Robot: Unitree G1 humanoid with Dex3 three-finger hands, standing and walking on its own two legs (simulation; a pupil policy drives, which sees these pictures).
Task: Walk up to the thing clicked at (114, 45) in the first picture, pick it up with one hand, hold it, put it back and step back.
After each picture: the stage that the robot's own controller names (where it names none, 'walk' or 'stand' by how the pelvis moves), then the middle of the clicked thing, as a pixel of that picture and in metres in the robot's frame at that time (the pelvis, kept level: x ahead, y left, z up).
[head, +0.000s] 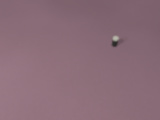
stand; (115, 41) +1.34 -0.34 -0.72
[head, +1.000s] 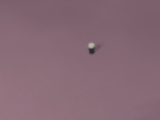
walk; (91, 48) +1.25 +0.05 -0.70
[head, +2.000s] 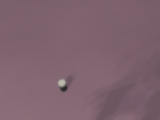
walk; (62, 85) +0.74 +0.28 -0.72
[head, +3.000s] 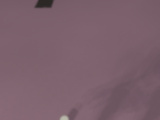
walk; out of the picture +0.45 +0.22 -0.72
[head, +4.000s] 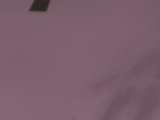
stand; out of the picture +0.33 +0.21 -0.72
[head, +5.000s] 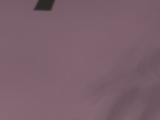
stand; out of the picture +0.31 +0.20 -0.72
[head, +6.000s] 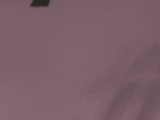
stand; out of the picture +0.30 +0.20 -0.72
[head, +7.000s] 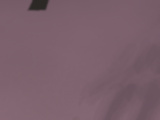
stand; out of the picture +0.31 +0.21 -0.72
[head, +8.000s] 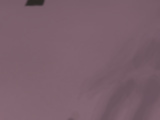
stand; out of the picture +0.32 +0.22 -0.72
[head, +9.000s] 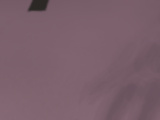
stand; out of the picture +0.29 +0.21 -0.73
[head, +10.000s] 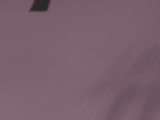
stand; out of the picture +0.30 +0.20 -0.73
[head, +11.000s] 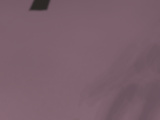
go down; out of the picture +0.30 +0.20 -0.73
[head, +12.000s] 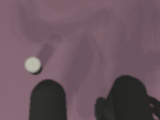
go down; (34, 66) +0.41 +0.21 -0.35
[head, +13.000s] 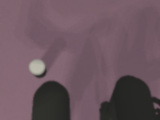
go down; (38, 69) +0.41 +0.20 -0.31
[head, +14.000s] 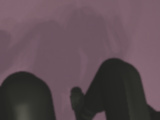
close in; out of the picture +0.41 +0.23 -0.23
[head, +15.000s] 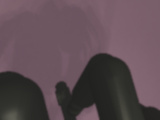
close; out of the picture +0.40 +0.25 -0.23
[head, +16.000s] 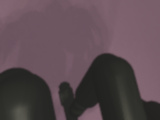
lift; out of the picture +0.38 +0.23 -0.23
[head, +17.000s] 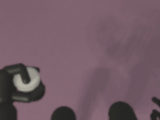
lift; (31, 85) +0.32 +0.19 -0.01
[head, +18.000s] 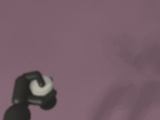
hold; (44, 93) +0.30 +0.16 -0.01
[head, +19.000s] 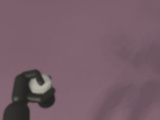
hold; (43, 92) +0.32 +0.17 -0.01
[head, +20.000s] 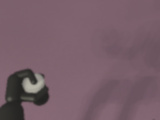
crouch; (37, 90) +0.33 +0.18 -0.05
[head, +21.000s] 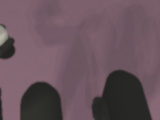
lower; (0, 43) +0.47 +0.24 -0.09
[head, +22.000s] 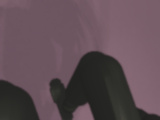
lower; out of the picture +0.44 +0.26 -0.23
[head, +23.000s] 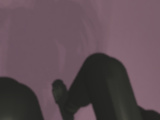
lower; out of the picture +0.43 +0.27 -0.23
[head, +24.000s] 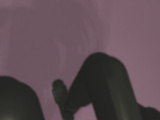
lower; out of the picture +0.43 +0.26 -0.23
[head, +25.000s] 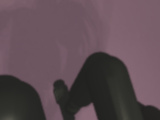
lower; out of the picture +0.43 +0.26 -0.23
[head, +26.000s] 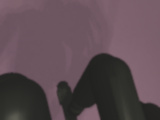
open; out of the picture +0.41 +0.24 -0.24
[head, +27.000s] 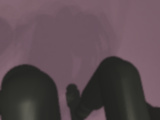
stand; out of the picture +0.42 +0.23 -0.23
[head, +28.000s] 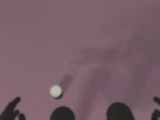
stand; (56, 92) +0.39 +0.17 -0.51
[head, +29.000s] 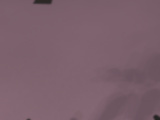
stand; out of the picture +0.35 +0.17 -0.66
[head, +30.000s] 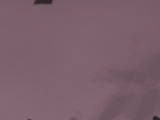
stand; out of the picture +0.35 +0.18 -0.67
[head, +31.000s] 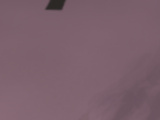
stand; out of the picture +0.36 +0.17 -0.72
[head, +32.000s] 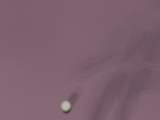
walk; (66, 107) +0.41 +0.11 -0.71
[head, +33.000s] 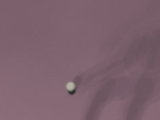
walk; (71, 88) +0.60 +0.16 -0.69
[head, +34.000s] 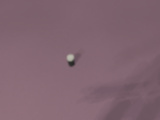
stand; (71, 60) +0.92 +0.20 -0.70
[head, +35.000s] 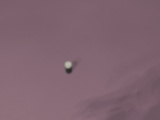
stand; (68, 67) +0.95 +0.18 -0.71
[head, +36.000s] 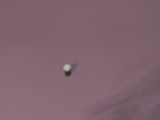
stand; (67, 70) +0.95 +0.20 -0.73
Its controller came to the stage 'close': yes
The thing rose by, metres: 0.71
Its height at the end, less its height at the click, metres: +0.00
